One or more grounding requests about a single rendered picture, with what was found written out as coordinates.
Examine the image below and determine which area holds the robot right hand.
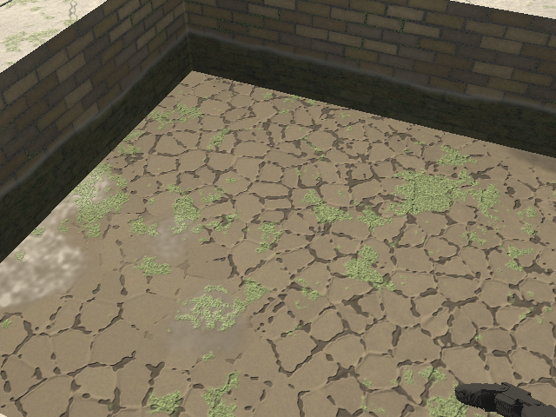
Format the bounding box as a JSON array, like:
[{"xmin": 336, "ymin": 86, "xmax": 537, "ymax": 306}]
[{"xmin": 454, "ymin": 382, "xmax": 556, "ymax": 417}]

